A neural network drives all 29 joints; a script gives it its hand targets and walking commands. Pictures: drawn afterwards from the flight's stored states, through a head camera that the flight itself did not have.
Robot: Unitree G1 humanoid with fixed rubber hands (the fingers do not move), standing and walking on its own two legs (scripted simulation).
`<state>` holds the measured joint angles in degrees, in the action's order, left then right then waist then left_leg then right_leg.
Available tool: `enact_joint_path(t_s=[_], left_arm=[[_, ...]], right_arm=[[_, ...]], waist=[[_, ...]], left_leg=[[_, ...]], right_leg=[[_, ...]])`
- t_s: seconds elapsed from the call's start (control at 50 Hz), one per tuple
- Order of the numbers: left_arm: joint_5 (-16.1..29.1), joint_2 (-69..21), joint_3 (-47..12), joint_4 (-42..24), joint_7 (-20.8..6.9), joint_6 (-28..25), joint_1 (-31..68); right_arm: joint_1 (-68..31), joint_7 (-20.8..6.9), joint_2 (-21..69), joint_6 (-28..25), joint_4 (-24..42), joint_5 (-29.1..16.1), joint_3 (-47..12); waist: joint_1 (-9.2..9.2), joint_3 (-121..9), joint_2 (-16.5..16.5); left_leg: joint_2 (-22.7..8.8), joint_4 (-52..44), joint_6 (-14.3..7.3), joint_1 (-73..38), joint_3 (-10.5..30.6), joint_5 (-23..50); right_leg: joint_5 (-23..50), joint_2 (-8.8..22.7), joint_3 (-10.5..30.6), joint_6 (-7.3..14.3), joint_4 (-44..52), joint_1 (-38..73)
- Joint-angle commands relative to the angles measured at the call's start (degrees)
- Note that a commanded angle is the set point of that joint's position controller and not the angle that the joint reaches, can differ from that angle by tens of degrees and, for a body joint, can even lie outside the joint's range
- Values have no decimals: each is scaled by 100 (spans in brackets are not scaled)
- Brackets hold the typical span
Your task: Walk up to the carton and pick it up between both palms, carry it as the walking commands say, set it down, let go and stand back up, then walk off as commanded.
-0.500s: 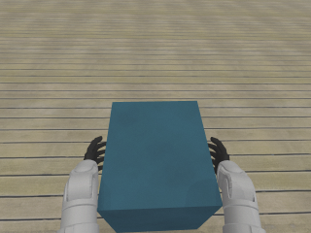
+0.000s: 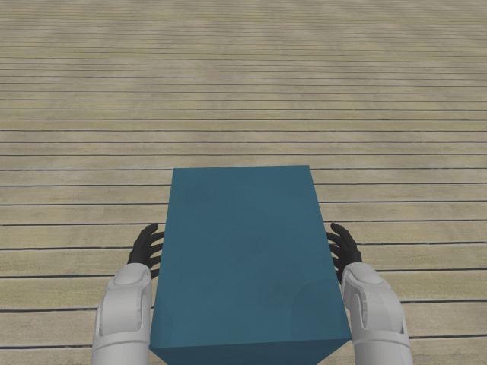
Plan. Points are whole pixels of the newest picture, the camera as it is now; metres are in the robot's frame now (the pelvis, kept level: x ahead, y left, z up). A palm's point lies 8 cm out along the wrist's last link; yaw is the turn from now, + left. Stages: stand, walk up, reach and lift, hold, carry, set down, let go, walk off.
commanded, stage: reach and lift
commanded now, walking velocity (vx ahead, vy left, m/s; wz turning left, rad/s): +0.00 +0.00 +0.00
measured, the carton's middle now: (244, 272) +0.30 +0.01 -0.03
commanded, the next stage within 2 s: hold in 0.18 s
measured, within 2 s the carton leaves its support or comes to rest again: neither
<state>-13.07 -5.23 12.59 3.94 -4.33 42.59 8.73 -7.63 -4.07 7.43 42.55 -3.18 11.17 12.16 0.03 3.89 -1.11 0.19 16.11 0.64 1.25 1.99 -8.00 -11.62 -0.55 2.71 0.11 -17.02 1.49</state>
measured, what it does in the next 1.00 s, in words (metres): stands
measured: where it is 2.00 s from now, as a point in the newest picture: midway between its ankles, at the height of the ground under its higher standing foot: outside the picture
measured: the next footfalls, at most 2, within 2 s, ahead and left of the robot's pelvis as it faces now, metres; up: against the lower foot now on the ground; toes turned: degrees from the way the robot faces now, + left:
none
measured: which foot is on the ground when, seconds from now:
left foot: down 0.00-1.00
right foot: down 0.00-1.00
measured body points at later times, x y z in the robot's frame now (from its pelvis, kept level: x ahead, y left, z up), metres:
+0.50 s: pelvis -0.01 +0.01 +0.00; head -0.03 +0.01 +0.45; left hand +0.27 +0.18 +0.03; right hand +0.27 -0.16 +0.03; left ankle +0.02 +0.13 -0.75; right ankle -0.02 -0.12 -0.75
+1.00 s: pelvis -0.01 +0.00 +0.00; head -0.04 +0.01 +0.45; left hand +0.27 +0.18 +0.03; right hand +0.27 -0.16 +0.03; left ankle +0.02 +0.13 -0.75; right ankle -0.02 -0.12 -0.75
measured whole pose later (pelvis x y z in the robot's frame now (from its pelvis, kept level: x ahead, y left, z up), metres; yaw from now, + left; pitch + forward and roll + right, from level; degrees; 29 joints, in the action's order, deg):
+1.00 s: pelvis -0.01 +0.00 +0.00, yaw +0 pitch -8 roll +0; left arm -13.2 -5.8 13.0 5.3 -3.5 42.5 9.7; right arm -9.1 -4.8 7.1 42.4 -5.0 11.6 13.1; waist -0.2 4.3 -0.8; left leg 0.5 17.5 0.3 2.2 1.8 -7.8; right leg -11.5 -0.4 3.1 -0.1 -18.7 0.4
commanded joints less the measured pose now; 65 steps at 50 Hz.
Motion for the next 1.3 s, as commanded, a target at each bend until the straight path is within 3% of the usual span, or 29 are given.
enact_joint_path(t_s=[0.0, 0.54, 1.28], left_arm=[[1167, -4222, -3440, -522, -884, -102, 2299], [1138, -4442, -3396, -242, -865, -88, 2578], [1201, -4337, -3436, -359, -877, -108, 2430]], right_arm=[[-2520, -697, 4095, -159, 479, -1020, -3295], [-2874, -839, 4050, -188, 233, -975, -3126], [-2727, -813, 4114, -200, 309, -1026, -3234]], waist=[[-13, -1338, 69], [-31, -1192, 135], [-32, -1235, 88]], left_leg=[[522, 62, -24, -905, 155, 1392], [480, 64, -10, -727, 134, 616], [514, 80, -22, -750, 102, 919]], right_leg=[[1448, -391, 212, -59, 263, -379], [547, -438, 103, 47, 204, -676], [950, -408, 143, -4, 212, -523]])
